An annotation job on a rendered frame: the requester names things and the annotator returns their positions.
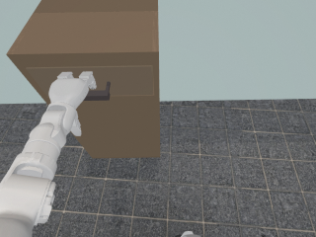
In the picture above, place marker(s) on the handle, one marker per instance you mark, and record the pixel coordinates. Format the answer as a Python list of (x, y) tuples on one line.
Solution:
[(99, 95)]

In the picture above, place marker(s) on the robot left hand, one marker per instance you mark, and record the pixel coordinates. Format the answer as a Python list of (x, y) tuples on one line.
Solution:
[(72, 91)]

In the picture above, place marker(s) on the left robot forearm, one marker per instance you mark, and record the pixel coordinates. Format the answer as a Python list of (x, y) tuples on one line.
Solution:
[(40, 154)]

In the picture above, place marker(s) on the left robot upper arm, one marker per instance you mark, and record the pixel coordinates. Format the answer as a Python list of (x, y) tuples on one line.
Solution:
[(25, 201)]

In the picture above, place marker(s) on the cabinet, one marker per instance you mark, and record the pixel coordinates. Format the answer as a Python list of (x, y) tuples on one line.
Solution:
[(82, 33)]

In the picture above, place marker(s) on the drawer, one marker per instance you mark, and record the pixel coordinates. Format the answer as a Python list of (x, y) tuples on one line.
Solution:
[(126, 80)]

